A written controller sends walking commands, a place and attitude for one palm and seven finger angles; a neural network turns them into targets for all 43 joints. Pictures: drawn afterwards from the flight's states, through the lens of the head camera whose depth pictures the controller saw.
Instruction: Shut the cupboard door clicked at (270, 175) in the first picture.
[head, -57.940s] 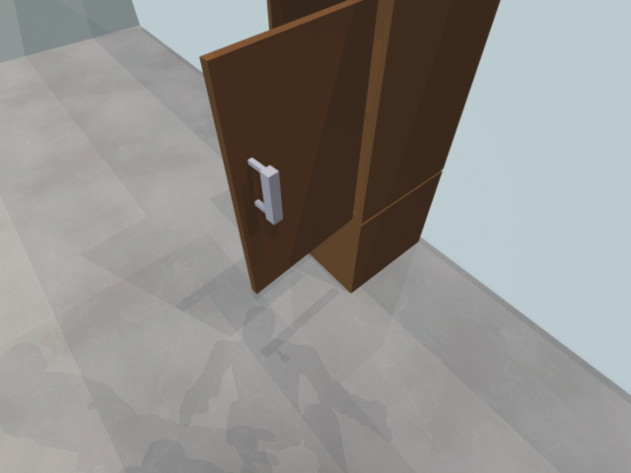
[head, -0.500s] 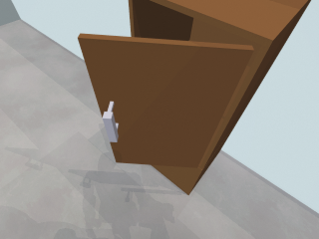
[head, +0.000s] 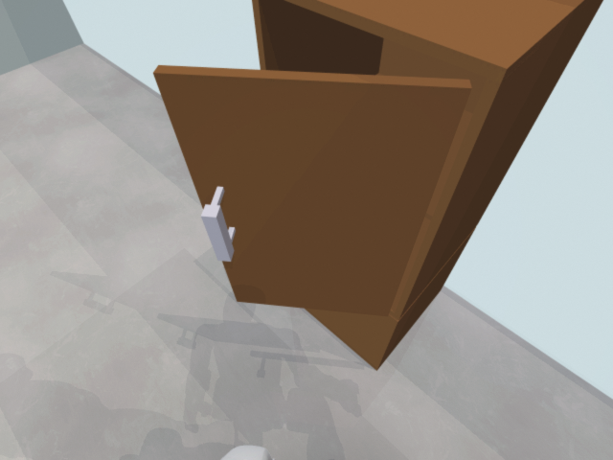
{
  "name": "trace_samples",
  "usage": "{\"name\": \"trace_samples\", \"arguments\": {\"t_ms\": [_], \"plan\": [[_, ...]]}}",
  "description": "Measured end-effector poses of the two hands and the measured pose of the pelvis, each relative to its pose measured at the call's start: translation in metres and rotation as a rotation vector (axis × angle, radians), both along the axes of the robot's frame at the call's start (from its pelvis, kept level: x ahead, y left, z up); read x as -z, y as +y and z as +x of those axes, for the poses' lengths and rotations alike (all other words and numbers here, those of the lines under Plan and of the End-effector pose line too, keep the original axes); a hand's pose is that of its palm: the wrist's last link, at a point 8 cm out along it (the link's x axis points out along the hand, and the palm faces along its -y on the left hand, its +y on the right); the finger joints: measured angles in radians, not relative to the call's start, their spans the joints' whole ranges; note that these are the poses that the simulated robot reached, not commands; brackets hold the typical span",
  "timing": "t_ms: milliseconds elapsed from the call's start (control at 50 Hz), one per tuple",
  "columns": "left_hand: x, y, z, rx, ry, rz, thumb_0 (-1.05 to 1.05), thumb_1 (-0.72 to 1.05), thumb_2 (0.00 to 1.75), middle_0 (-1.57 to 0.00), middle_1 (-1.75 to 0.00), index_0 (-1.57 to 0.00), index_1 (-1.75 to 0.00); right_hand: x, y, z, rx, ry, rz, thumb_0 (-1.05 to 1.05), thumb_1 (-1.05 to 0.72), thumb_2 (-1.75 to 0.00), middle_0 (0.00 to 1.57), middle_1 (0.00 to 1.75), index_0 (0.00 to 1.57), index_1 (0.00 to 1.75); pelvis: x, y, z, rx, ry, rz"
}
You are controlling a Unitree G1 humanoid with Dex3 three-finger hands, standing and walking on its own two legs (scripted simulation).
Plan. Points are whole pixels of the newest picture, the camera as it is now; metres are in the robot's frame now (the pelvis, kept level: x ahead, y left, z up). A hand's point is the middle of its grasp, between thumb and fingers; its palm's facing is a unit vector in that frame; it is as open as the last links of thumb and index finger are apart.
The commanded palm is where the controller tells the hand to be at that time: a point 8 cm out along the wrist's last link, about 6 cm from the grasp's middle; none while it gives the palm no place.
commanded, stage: come to a stop and stand still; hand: left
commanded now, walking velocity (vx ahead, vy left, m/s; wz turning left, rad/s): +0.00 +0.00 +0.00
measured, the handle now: (222, 224) +0.45 +0.19 -0.01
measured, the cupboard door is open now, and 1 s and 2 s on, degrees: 36 36 36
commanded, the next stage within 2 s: look again from close up in 0.62 s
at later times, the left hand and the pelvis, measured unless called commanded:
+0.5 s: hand out of the picture -0.04 +0.23 -0.19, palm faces +0.04 -0.99 -0.16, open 7.3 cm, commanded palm none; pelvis -0.02 +0.06 +0.00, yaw +0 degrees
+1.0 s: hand out of the picture +0.00 +0.23 -0.18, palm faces -0.01 -0.97 -0.23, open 7.3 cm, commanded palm none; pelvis -0.01 +0.06 -0.01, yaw -2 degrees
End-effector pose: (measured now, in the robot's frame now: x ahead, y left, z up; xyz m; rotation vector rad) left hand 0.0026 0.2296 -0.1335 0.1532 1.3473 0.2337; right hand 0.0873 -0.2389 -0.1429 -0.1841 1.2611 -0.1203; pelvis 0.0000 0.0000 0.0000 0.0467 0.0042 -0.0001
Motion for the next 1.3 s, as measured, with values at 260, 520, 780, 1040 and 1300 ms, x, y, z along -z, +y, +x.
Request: {"name": "trace_samples", "arguments": {"t_ms": [260,520,780,1040,1300], "plan": [[0.029,0.043,-0.039,-0.021,0.057,-0.083,0.01,0.91,0.9,-0.2,-0.3,-0.2,-0.3,-0.01,0.061,-0.044,-0.019,-0.005,-0.036,-0.01,-0.93,-0.9,0.2,0.29,0.2,0.3,0.006,0.045,-0.023,-0.001,-0.011,-0.042],[0.023,0.053,-0.046,0.022,0.096,-0.091,0.01,0.91,0.9,-0.2,-0.3,-0.2,-0.3,-0.008,0.072,-0.093,0.038,0.089,-0.028,0.0,-0.93,-0.9,0.2,0.29,0.2,0.3,0.001,0.062,-0.024,0.009,-0.009,-0.047],[0.023,0.042,-0.033,0.064,0.102,-0.086,0.01,0.91,0.9,-0.2,-0.3,-0.2,-0.3,0.003,0.09,-0.124,0.076,0.17,0.03,0.0,-0.92,-0.9,0.2,0.29,0.2,0.3,0.004,0.062,-0.016,0.02,-0.001,-0.054],[0.011,0.052,0.003,0.091,0.016,-0.011,0.01,0.91,0.9,-0.2,-0.3,-0.2,-0.3,0.016,0.075,-0.097,0.068,0.078,0.043,0.02,-0.93,-0.9,0.2,0.29,0.2,0.3,0.008,0.056,-0.005,0.03,-0.016,-0.038],[0.009,0.037,0.022,0.111,-0.018,-0.019,0.01,0.91,0.9,-0.2,-0.3,-0.2,-0.3,0.008,0.049,-0.076,0.059,0.047,0.017,0.0,-0.92,-0.9,0.2,0.29,0.2,0.3,0.004,0.038,-0.003,0.04,-0.018,-0.034]]}}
